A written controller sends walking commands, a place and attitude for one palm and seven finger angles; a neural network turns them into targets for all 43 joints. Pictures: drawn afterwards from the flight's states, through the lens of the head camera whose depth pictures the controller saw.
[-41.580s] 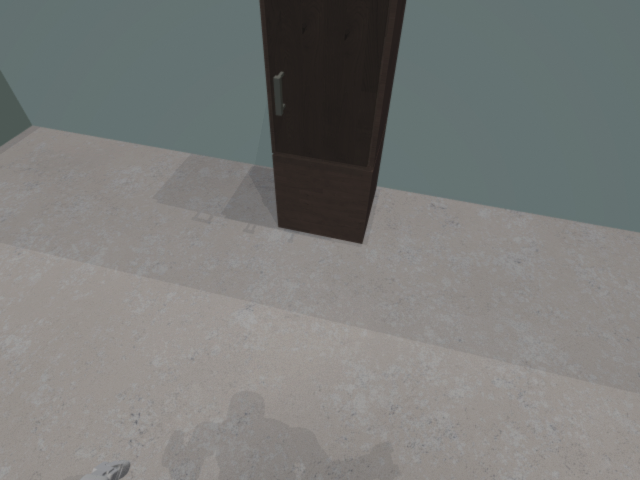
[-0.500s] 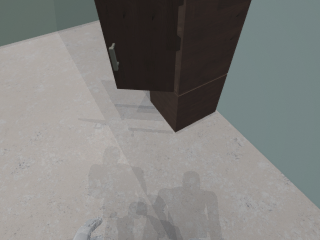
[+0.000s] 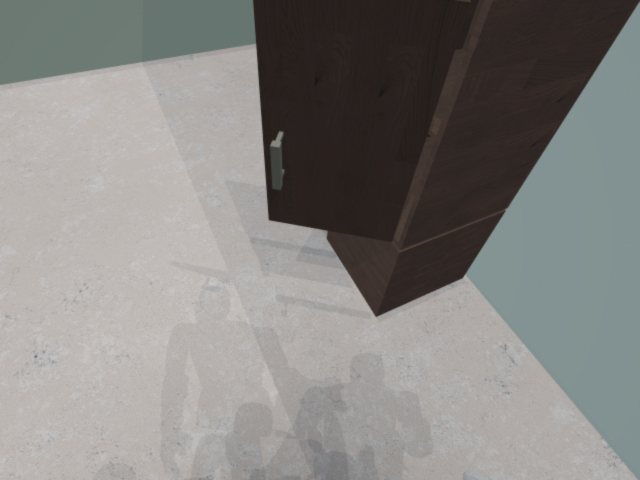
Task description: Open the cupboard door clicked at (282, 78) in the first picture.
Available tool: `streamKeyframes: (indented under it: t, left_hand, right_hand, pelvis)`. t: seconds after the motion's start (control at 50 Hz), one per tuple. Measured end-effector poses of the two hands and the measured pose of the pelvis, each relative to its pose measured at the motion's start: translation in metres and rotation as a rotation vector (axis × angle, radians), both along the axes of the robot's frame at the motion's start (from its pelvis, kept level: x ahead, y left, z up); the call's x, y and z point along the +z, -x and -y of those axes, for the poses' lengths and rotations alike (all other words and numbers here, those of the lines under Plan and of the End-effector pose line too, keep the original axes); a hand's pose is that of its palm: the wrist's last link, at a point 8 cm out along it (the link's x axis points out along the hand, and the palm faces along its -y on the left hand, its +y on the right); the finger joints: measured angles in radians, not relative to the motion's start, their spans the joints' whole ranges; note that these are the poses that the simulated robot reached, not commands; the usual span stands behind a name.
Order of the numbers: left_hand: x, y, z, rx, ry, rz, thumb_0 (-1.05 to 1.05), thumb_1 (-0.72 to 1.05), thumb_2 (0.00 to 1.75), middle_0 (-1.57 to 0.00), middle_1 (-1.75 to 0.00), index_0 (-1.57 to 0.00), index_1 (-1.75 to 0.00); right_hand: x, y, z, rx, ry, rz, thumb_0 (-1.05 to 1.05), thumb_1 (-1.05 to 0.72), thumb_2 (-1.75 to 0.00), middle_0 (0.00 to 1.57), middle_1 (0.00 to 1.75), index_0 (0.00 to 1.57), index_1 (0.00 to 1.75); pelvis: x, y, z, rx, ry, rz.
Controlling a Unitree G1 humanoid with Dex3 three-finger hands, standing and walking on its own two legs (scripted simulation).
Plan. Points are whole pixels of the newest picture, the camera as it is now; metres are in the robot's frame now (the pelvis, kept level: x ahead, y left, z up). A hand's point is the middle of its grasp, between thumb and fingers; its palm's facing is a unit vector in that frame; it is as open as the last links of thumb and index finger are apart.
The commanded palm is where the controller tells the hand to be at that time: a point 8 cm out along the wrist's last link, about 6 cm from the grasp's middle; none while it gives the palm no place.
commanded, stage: take the last steps up to it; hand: left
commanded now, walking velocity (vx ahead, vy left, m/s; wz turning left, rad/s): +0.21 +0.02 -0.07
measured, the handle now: (278, 160) +0.74 +0.17 -0.10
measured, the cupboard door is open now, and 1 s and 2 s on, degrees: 53 53 53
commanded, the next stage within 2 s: come to a stop and stand still in 0.20 s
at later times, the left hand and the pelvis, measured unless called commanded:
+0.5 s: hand (245, 408) +0.23 +0.13 -0.16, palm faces -0.05 -0.98 -0.21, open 7.4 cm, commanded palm none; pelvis +0.12 -0.03 +0.00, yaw -1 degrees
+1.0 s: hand out of the picture +0.12 +0.22 -0.17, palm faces +0.05 -0.98 -0.20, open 7.4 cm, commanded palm none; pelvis +0.12 +0.03 +0.01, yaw -1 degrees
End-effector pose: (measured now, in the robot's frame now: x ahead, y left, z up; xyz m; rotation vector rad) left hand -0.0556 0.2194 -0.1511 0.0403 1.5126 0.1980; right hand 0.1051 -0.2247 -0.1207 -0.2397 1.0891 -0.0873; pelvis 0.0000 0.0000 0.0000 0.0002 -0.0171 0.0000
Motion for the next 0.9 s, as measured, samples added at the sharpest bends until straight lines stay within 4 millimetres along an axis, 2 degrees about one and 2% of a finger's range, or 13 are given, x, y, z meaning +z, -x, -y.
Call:
streamKeyframes:
  t: [0.02,0.12,0.22,0.32,0.38,0.44,0.5,0.6,0.72,0.8,0.9]
  left_hand:
    - [0.002,-0.019,-0.004,-0.012,-0.003,0.031,0.01,0.91,0.90,-0.20,-0.30,-0.20,-0.30]
    - [0.012,-0.114,-0.016,-0.074,-0.028,0.190,0.00,0.91,0.90,-0.20,-0.30,-0.19,-0.30]
    - [0.024,-0.195,-0.017,-0.142,-0.059,0.299,0.00,0.92,0.90,-0.20,-0.29,-0.19,-0.30]
    - [0.028,-0.259,0.001,-0.221,-0.078,0.350,0.00,0.91,0.90,-0.20,-0.29,-0.19,-0.30]
    - [0.024,-0.284,0.016,-0.246,-0.088,0.377,0.00,0.91,0.90,-0.20,-0.29,-0.19,-0.30]
    - [0.025,-0.287,0.028,-0.244,-0.082,0.365,0.00,0.91,0.90,-0.20,-0.29,-0.20,-0.30]
    - [0.025,-0.280,0.035,-0.215,-0.072,0.332,0.00,0.91,0.90,-0.20,-0.30,-0.20,-0.30]
    - [0.026,-0.269,0.019,-0.157,-0.093,0.310,-0.02,0.94,0.90,-0.21,-0.30,-0.20,-0.30]
    - [0.015,-0.239,-0.012,-0.112,-0.091,0.251,-0.01,0.92,0.90,-0.21,-0.30,-0.20,-0.30]
    - [-0.001,-0.218,-0.035,-0.076,-0.074,0.206,0.00,0.91,0.90,-0.20,-0.30,-0.20,-0.30]
    - [0.001,-0.192,-0.047,-0.061,-0.061,0.135,0.00,0.91,0.90,-0.20,-0.30,-0.20,-0.30]
  right_hand:
    - [-0.001,0.006,-0.003,-0.014,-0.004,-0.026,0.00,-0.91,-0.90,0.20,0.30,0.20,0.30]
    - [-0.001,0.039,0.005,-0.107,0.019,-0.148,-0.01,-0.95,-0.90,0.20,0.30,0.21,0.30]
    - [-0.008,0.074,0.004,-0.168,-0.007,-0.304,0.00,-0.94,-0.90,0.20,0.30,0.20,0.30]
    - [-0.021,0.094,0.001,-0.233,-0.064,-0.426,0.00,-0.92,-0.90,0.20,0.30,0.20,0.30]
    - [-0.032,0.093,0.003,-0.262,-0.095,-0.478,0.00,-0.92,-0.90,0.20,0.30,0.20,0.30]
    - [-0.032,0.074,0.007,-0.269,-0.103,-0.484,0.01,-0.92,-0.90,0.20,0.30,0.20,0.30]
    - [-0.029,0.044,0.012,-0.259,-0.098,-0.447,0.01,-0.91,-0.90,0.20,0.30,0.20,0.30]
    - [-0.024,-0.013,0.021,-0.207,-0.073,-0.339,0.00,-0.91,-0.90,0.20,0.30,0.20,0.30]
    - [-0.012,-0.068,0.020,-0.147,-0.009,-0.193,0.00,-0.91,-0.90,0.20,0.30,0.20,0.30]
    - [-0.007,-0.083,0.008,-0.114,0.037,-0.129,0.00,-0.91,-0.90,0.20,0.30,0.20,0.30]
    - [0.001,-0.082,-0.012,-0.077,0.046,-0.127,0.00,-0.91,-0.90,0.20,0.30,0.20,0.30]
  pelvis:
    - [0.002,-0.006,-0.002,-0.003,-0.001,0.001]
    - [0.009,-0.033,-0.008,-0.015,-0.009,0.000]
    - [0.009,-0.062,-0.004,-0.022,-0.021,-0.003]
    - [0.002,-0.093,0.010,-0.042,-0.036,-0.008]
    - [-0.006,-0.110,0.021,-0.047,-0.031,-0.008]
    - [-0.003,-0.119,0.027,-0.030,-0.021,0.000]
    - [0.003,-0.123,0.029,-0.025,-0.025,0.001]
    - [0.007,-0.124,0.025,-0.019,-0.023,-0.007]
    - [0.004,-0.122,0.005,-0.010,-0.008,-0.008]
    - [-0.004,-0.121,-0.012,-0.007,0.008,-0.005]
    - [0.003,-0.120,-0.023,-0.017,0.003,-0.006]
